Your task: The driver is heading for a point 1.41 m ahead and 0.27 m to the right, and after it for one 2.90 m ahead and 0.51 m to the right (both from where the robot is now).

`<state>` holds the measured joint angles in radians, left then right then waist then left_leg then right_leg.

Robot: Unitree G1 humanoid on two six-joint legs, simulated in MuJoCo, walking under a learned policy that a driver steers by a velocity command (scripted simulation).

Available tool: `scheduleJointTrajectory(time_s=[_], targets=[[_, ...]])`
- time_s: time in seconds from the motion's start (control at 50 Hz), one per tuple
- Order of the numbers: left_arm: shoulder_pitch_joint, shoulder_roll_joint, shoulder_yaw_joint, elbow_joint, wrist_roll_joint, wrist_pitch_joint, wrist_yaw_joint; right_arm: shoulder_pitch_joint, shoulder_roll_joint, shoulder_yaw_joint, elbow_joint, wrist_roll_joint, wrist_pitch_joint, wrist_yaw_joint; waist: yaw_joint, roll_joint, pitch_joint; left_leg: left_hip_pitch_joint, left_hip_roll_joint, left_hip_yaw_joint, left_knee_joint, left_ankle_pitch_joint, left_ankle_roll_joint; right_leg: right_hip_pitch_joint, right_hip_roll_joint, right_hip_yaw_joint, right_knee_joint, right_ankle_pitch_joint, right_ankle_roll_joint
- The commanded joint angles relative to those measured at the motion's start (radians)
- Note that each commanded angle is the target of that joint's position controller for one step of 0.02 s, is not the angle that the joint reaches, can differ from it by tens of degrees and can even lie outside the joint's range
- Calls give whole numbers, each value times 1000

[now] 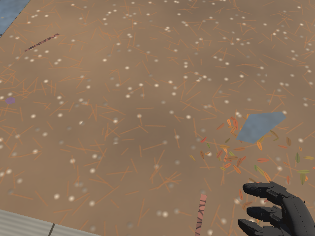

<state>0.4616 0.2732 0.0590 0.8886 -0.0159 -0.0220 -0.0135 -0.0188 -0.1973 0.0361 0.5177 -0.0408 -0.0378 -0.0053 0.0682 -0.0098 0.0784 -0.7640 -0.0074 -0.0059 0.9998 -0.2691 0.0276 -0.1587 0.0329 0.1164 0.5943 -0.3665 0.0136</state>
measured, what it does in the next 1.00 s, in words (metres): climbs: right foot, then left foot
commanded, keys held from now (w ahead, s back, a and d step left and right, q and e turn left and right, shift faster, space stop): e+shift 0.42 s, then shift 0.10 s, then q+shift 0.48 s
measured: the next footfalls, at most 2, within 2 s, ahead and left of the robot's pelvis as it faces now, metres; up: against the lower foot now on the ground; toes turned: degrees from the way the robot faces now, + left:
right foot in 0.40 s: +0.18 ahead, -0.15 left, +0.00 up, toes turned -26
left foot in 0.82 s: +0.22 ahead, +0.04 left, +0.00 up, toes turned -19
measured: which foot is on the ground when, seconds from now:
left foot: down 0.00-0.40, up 0.42-0.80, down 0.82-1.00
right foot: up 0.00-0.38, down 0.40-0.82, up 0.84-1.00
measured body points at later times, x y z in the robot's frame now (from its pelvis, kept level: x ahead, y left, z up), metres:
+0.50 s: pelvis +0.11 -0.04 +0.05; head +0.13 -0.08 +0.50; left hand +0.39 +0.14 -0.01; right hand +0.12 -0.34 -0.07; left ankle +0.13 +0.11 -0.61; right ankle +0.14 -0.13 -0.66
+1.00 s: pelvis +0.15 -0.03 +0.07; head +0.19 -0.01 +0.52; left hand +0.38 +0.18 -0.03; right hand +0.18 -0.33 -0.02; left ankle +0.18 +0.05 -0.66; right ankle +0.12 -0.16 -0.60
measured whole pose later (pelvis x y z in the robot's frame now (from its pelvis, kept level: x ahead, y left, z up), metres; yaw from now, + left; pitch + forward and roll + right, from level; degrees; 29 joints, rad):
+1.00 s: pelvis +0.15 -0.03 +0.07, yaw -12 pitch +2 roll -1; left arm 0.12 0.27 0.05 0.64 0.03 0.05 0.03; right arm 0.29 -0.27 -0.08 0.65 -0.01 0.05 -0.01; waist -0.04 -0.03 0.04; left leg -0.31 -0.08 -0.10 0.52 -0.24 0.07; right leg -0.53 0.04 0.04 1.02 -0.40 0.04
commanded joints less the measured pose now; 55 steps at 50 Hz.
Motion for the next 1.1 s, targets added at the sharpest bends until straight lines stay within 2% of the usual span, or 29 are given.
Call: scheduleJointTrajectory(time_s=[0.02, 0.06, 0.08, 0.1, 0.18, 0.24, 0.28, 0.36, 0.38, 0.4, 0.42, 0.44, 0.46, 0.48, 0.52, 0.58, 0.62, 0.64, 0.68, 0.72, 0.76, 0.8, 0.82, 0.84, 0.86, 0.9, 0.92, 0.98, 1.1], targets=[[-132, 124, 43, -210, 13, -23, 11, 465, -276, -116, 15, 5, 9, -37, -241, 269, -666, 915, 496, -619, -396, 1004, 304, -386, 85, 8, 929, -214, -9], [-169, 79, 40, -215, 33, 28, 34, 290, -119, -73, 15, 9, 13, -49, -140, 87, -306, 701, 416, -435, -395, 668, 219, -550, -22, -62, 929, -133, -28], [-170, 61, 39, -215, 40, 49, 39, 259, -84, -63, 28, 7, 12, -54, -108, 108, -170, 603, 366, -356, -441, 566, 185, -575, -41, -59, 890, -122, -22], [-147, 57, 42, -213, 38, 76, 39, 230, -79, -65, 31, 5, 13, -55, -75, 134, -109, 522, 340, -282, -504, 459, 166, -555, -44, -66, 878, -108, -8], [-217, 56, 53, -270, 33, 120, 33, 209, -99, -88, 56, 5, -4, -47, -34, 133, -94, 501, 349, -99, -609, 426, 155, -531, -63, -84, 745, 12, 20], [-289, 2, 26, -323, 20, 126, -4, 174, -127, -96, 66, -6, 11, -50, -24, 153, -119, 484, 319, 64, -618, 333, 116, -395, -88, -130, 385, 81, 7], [-300, 34, 33, -325, 25, 122, -26, 160, -160, -107, 61, -9, 9, -39, -31, 172, -147, 446, 330, 138, -608, 280, 94, -250, -77, -191, 288, 120, -15], [-358, 81, 51, -360, 17, 123, -39, 204, -211, -133, 70, 10, 33, -11, -53, 152, -116, 496, 363, 180, -523, 129, 44, -157, -52, -263, 100, 60, -45], [-308, 92, 59, -344, 23, 111, -38, 230, -212, -137, 79, 17, 47, -6, -35, 89, -130, 486, 329, 215, -403, 65, 17, -77, -31, -248, 11, 65, -61], [-209, 130, 73, -310, 39, 89, -24, 277, -199, -137, 91, 15, 60, 4, 5, -68, -136, 390, 264, 253, -168, -55, -26, 45, -53, -122, -121, 136, -86], [-223, 285, 101, -350, 44, 75, -8, 281, -117, -117, 25, 17, 73, 9, -48, -325, -86, 77, 124, 251, 102, -419, -111, 107, -308, 345, -217, 348, -180], [-161, 308, 118, -368, 27, 73, -5, 255, -164, -121, -7, 6, 92, -5, 22, -262, -230, 51, 61, 39, 223, -460, -120, 123, -400, 517, -288, 427, -310], [-188, 259, 102, -365, 32, 72, 2, 233, -178, -124, 4, 14, 94, -13, 4, -194, -222, 46, 81, -6, 251, -371, -116, 113, -377, 432, -295, 326, -319], [-243, 199, 81, -369, 33, 75, 13, 203, -169, -120, 15, 19, 86, -21, -17, -162, -155, 64, 95, -17, 227, -263, -105, 40, -325, 323, -292, 263, -296], [-334, 117, 50, -383, 29, 70, 28, 200, -173, -124, 42, 5, 81, -32, -58, -143, -152, 142, 99, -18, 160, -153, -90, -20, -229, 205, -276, 326, -240], [-316, 53, 16, -366, 39, 41, 27, 263, -139, -112, 103, 19, 98, -27, -75, -36, -229, 259, 73, -3, 124, -142, -69, -15, -245, 117, -263, 557, -242], [-322, 6, -9, -346, 52, 27, 31, 271, -84, -90, 127, 35, 102, -13, -79, -35, -214, 344, 77, -9, -53, -124, -56, -39, -230, 54, -294, 449, -217], [-323, -2, -16, -334, 57, 23, 31, 266, -68, -82, 134, 36, 103, -5, -71, -64, -189, 398, 68, -5, -144, -113, -46, -69, -219, 23, -310, 358, -205], [-299, 63, 3, -313, 60, 26, 28, 243, -117, -99, 120, 33, 108, 7, -48, -122, -144, 417, 28, 23, -186, -135, -29, -87, -234, 11, -295, 296, -221], [-280, 94, 16, -304, 54, 37, 28, 236, -143, -110, 102, 33, 101, 11, -45, -99, -134, 396, 19, 39, -203, -161, -15, -70, -273, 26, -263, 300, -239], [-290, 95, 18, -301, 46, 44, 37, 251, -125, -109, 96, 35, 89, 15, -62, -78, -134, 414, 14, 62, -265, -151, 0, -60, -288, 13, -212, 346, -233], [-308, 95, 22, -296, 34, 48, 48, 294, -106, -104, 96, 32, 74, 19, -100, -62, -129, 503, 4, 56, -451, -36, 27, -103, -255, -47, -123, 335, -174], [-300, 79, 23, -298, 32, 51, 53, 307, -153, -114, 88, 18, 66, 18, -99, 43, -109, 535, 84, -118, -583, 60, 63, -175, -193, -111, 9, 236, -109], [-295, 27, 10, -338, 26, 56, 51, 294, -278, -146, 63, 18, 56, 10, -63, 251, -70, 580, 293, -480, -660, 322, 151, -380, -11, -222, 203, -40, -20], [-356, 22, 4, -354, 29, 63, 54, 368, -327, -175, 74, 18, 60, 2, -134, 319, -60, 576, 355, -602, -704, 452, 281, -475, 52, -132, 399, -252, 0], [-362, 36, 6, -337, 33, 61, 48, 316, -247, -160, 69, 25, 69, -11, -94, 128, -71, 577, 252, -457, -663, 357, 264, -498, -2, -47, 513, -131, 15], [-374, 46, 8, -339, 35, 56, 46, 256, -224, -154, 56, 29, 74, -14, -72, 107, -76, 584, 193, -412, -656, 314, 219, -506, -15, -45, 482, -68, 19], [-379, 44, 5, -327, 44, 61, 37, 263, -206, -157, 49, 35, 72, -12, -90, 100, -155, 658, 134, -383, -617, 392, 194, -499, -1, -66, 437, -21, 42], [-425, 49, -10, -346, 34, 63, 41, 320, -253, -181, 57, 23, 78, -9, -130, 126, -163, 657, 116, -503, -602, 285, 197, -459, 27, -39, 259, -43, 27]])
Keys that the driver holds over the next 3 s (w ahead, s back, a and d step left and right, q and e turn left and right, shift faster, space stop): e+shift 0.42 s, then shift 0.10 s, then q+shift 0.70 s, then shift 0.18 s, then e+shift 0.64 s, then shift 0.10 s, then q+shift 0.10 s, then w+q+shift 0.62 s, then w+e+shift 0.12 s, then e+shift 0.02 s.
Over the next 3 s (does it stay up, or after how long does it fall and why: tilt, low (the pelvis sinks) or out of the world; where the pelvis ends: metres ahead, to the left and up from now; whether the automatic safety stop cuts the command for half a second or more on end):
stays up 0.60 -0.03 0.07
